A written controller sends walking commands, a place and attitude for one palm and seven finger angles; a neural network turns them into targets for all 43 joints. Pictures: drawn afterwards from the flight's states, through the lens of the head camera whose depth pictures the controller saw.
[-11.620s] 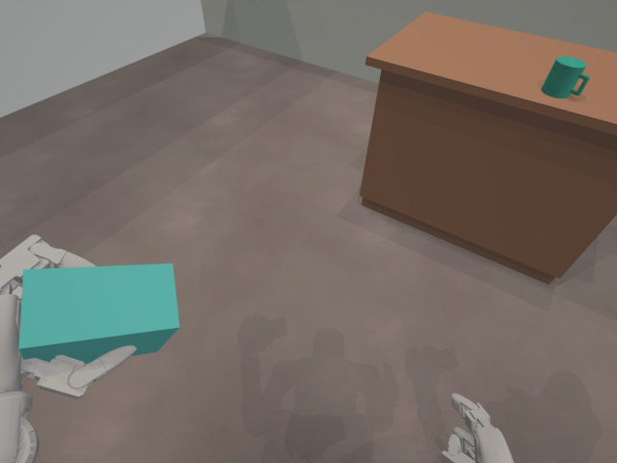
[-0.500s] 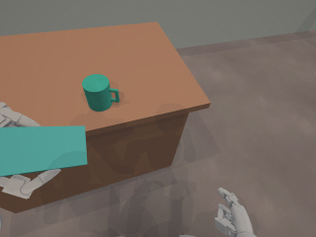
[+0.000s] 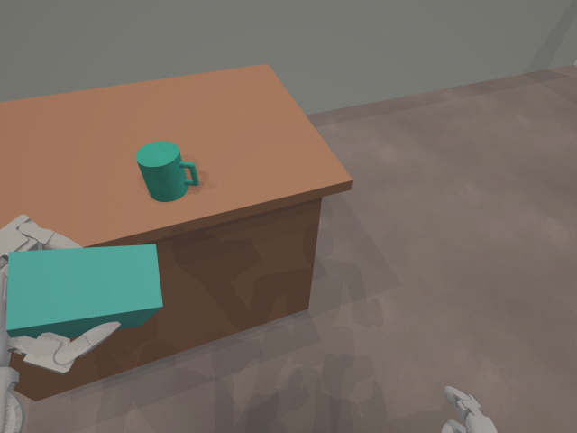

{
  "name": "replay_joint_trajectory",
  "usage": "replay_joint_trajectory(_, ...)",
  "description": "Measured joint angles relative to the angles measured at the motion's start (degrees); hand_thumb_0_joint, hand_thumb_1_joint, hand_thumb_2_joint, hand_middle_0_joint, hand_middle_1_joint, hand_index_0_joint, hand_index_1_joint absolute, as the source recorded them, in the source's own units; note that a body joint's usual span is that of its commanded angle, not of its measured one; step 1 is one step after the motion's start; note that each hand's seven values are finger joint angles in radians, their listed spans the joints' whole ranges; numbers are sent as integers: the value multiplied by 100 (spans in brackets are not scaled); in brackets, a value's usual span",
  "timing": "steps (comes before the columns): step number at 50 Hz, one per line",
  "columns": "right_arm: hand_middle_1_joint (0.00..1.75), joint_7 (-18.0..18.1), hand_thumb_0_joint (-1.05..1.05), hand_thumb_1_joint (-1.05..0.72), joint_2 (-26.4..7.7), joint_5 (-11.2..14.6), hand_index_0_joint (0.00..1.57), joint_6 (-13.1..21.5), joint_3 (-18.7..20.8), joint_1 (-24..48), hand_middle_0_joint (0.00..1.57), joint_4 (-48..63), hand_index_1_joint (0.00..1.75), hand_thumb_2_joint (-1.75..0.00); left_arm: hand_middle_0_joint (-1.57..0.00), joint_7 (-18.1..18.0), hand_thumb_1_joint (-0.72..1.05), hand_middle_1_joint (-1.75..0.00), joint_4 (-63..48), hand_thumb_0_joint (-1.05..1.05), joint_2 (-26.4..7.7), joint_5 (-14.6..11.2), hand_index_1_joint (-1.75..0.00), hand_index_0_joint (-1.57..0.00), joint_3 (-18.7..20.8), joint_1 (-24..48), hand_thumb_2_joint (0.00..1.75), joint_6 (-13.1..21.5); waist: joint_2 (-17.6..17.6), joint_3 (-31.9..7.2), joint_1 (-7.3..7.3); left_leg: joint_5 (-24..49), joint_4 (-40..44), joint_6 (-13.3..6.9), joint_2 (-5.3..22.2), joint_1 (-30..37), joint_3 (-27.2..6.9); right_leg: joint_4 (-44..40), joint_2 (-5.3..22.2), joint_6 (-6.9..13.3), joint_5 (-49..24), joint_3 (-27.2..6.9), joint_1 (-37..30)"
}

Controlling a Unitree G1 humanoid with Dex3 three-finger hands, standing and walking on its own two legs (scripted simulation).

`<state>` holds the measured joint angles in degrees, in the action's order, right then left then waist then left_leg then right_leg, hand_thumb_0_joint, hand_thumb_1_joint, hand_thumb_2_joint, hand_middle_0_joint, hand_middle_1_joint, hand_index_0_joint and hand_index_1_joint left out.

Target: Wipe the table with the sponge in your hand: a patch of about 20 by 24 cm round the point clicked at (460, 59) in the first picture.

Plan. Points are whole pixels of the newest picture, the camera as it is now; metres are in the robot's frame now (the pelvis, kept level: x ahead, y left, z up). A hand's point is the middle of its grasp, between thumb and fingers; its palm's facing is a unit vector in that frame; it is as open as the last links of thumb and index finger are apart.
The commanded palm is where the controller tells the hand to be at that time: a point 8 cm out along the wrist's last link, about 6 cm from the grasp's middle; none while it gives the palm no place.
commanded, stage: come to a stop and stand still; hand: left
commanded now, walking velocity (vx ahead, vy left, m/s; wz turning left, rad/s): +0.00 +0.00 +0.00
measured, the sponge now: (107, 293) +0.23 +0.20 +0.15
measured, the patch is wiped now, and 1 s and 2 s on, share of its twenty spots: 0.00 0.00 0.00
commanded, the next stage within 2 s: look again from close up in 0.66 s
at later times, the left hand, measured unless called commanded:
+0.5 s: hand (54, 349) +0.17 +0.22 +0.16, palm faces +0.37 -0.84 -0.40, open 10.2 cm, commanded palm +0.12 +0.27 +0.18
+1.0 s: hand (24, 320) +0.19 +0.25 +0.17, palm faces +0.31 -0.85 -0.42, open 10.2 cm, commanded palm +0.12 +0.29 +0.18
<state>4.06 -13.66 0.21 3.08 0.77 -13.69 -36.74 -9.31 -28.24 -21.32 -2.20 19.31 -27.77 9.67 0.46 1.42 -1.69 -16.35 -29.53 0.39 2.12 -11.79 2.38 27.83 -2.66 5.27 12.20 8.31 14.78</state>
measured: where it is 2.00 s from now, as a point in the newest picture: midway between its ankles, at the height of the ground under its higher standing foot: outside the picture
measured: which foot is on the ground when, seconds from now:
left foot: down 0.00-1.00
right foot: down 0.00-1.00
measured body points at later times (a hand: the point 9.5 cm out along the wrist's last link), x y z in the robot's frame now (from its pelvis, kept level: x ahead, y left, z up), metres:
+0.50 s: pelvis -0.05 -0.01 +0.00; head -0.06 -0.01 +0.45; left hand +0.14 +0.27 +0.18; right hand +0.10 -0.24 -0.09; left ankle -0.01 +0.12 -0.73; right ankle +0.03 -0.06 -0.73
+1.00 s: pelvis -0.06 +0.03 +0.00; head -0.05 +0.02 +0.45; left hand +0.17 +0.30 +0.20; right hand +0.08 -0.21 -0.08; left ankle +0.00 +0.12 -0.73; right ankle +0.03 -0.06 -0.73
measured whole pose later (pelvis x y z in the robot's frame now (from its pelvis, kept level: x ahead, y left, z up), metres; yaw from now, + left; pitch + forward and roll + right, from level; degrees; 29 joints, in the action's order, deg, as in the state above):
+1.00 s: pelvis -0.06 +0.03 +0.00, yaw -4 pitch -3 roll +1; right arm 0.5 -12.3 1.5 8.2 -1.4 -14.7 -33.0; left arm -4.5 -20.4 -21.8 -1.9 20.9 -20.5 13.2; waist 0.1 3.8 0.2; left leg -11.7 -27.6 -2.0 -0.3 -13.0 5.5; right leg 26.3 -1.9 2.1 8.9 3.0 17.4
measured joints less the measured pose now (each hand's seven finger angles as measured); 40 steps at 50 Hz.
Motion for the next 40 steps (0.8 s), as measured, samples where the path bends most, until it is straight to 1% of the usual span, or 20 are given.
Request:
replay_joint_trajectory(2, 30, 6, 1, -91, 55, 9, 20, -38, -20, 9, 20, 20, 30, -90, -73, -12, -51, -133, 71, -1, -21, 5, -134, -75, 20, -19, 101, 10, -118, 8, 71, 90, 117, 4, -33, 83, 90, -78, 29, -83, -75, -87, -45)
replay_joint_trajectory(4, 30, 16, 1, -91, 83, -6, 20, -9, -76, -9, 20, 103, 30, -90, -73, -15, -51, -133, 122, -1, -26, 35, -134, -75, 12, -50, 101, 13, -131, -37, 91, 174, 179, 15, -34, 62, 114, -134, 34, -235, -143, -113, -18)
replay_joint_trajectory(6, 30, 19, 1, -91, 120, -19, 20, 49, -120, -4, 20, 166, 30, -90, -73, 1, -51, -133, 163, -1, -32, 74, -134, -75, -12, -5, 101, 24, -113, -47, 126, 230, 179, 26, -36, 6, 111, -124, 40, -275, -181, -108, 40)
replay_joint_trajectory(8, 30, 0, 1, -91, 162, -21, 20, 96, -158, 22, 20, 186, 30, -90, -73, 16, -51, -133, 224, -1, -9, 98, -134, -75, -40, 44, 101, 55, -66, -56, 165, 260, 145, 39, -24, -55, 100, -128, 27, -207, -225, -94, 81)
replay_joint_trajectory(10, 30, -37, 1, -91, 194, -27, 20, 121, -187, 44, 20, 186, 30, -90, -73, 33, -51, -133, 284, -1, 53, 110, -134, -75, -83, 76, 101, 50, 9, -81, 201, 240, 79, 34, 1, -130, 86, -176, -5, -86, -288, -77, 104)
replay_joint_trajectory(13, 30, -89, 1, -91, 235, -35, 20, 113, -218, 74, 21, 149, 30, -90, -73, 41, -51, -133, 357, -1, 149, 109, -134, -75, -161, 109, 101, 13, 95, -120, 231, 1, -79, -11, 1, -253, 22, -269, -41, 41, -392, -56, 123)
replay_joint_trajectory(16, 30, -119, 1, -91, 264, -46, 20, 61, -243, 105, 21, 102, 30, -90, -73, 28, -51, -133, 389, -1, 192, 102, -134, -75, -225, 135, 101, -55, 125, -121, 221, -180, -198, -68, -48, -345, -103, -340, -64, 92, -483, -37, 135)
replay_joint_trajectory(19, 30, -124, 1, -91, 288, -52, 20, -11, -270, 113, 21, 65, 30, -90, -73, 15, -51, -133, 406, -1, 180, 90, -134, -75, -260, 144, 101, -110, 82, -79, 193, -96, -165, -87, -80, -335, -156, -380, -65, 87, -538, -36, 118)
replay_joint_trajectory(23, 30, -100, 1, -91, 274, -71, 20, -75, -288, 45, 21, 74, 30, -90, -73, 3, -51, -133, 351, -1, 132, 97, -134, -75, -270, 122, 101, -164, 8, -22, 172, 175, 38, -55, -90, -237, -146, -409, -60, -1, -462, -62, 86)
replay_joint_trajectory(26, 30, -87, 1, -91, 233, -69, 20, -76, -271, -27, 21, 115, 30, -90, -73, 1, -51, -133, 275, -1, 76, 118, -134, -75, -233, 122, 101, -151, 11, 22, 154, 319, 173, -40, -77, -204, -158, -472, -82, -109, -318, -74, 66)
replay_joint_trajectory(28, 30, -85, 1, -91, 203, -61, 20, -55, -251, -54, 21, 144, 30, -90, -73, -2, -51, -133, 219, -1, 17, 119, -134, -75, -169, 123, 101, -106, 17, 68, 144, 479, 230, -26, -72, -198, -156, -515, -87, -155, -375, -79, 61)
replay_joint_trajectory(32, 30, -92, 1, -91, 155, -29, 20, -14, -215, -76, 21, 145, 30, -90, -73, 3, -51, -133, 239, -1, -29, 120, -134, -75, -79, 50, 101, -41, 38, 86, 128, 549, 190, -13, -78, -212, -105, -500, -80, -146, -543, -124, 83)
replay_joint_trajectory(38, 30, -95, 1, -91, 130, -34, 20, 26, -196, -70, 21, 80, 30, -90, -73, 7, -51, -133, 355, -1, 51, 143, -134, -75, -169, 22, 101, -109, 67, 44, 119, 316, 11, -56, -89, -319, -90, -474, -73, -93, -546, -144, 132)
replay_joint_trajectory(39, 30, -70, 1, -91, 182, -31, 20, 128, -138, -135, 21, 80, 30, -90, -73, 157, -51, -133, 393, -1, -157, 308, -134, -75, -112, 323, 101, -145, -5, 106, 224, 242, -68, -58, -100, -360, -81, -533, -63, -274, -806, -185, 119)
replay_joint_trajectory(40, 30, -40, 1, -91, 238, 5, 20, 256, -107, -183, 21, 21, 30, -90, -73, 310, -51, -133, 593, -1, -510, 391, -134, -75, -5, 898, 101, -52, -97, 205, 333, 182, -150, -60, -103, -423, -95, -501, -38, -250, -896, -139, 144)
